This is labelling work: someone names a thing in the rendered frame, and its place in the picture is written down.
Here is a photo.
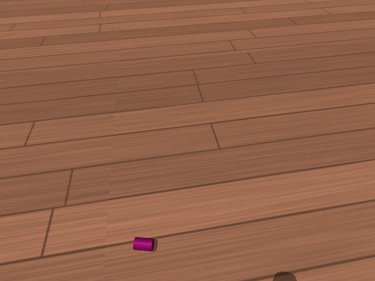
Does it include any can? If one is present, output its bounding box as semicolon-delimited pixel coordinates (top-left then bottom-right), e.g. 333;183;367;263
133;237;154;251

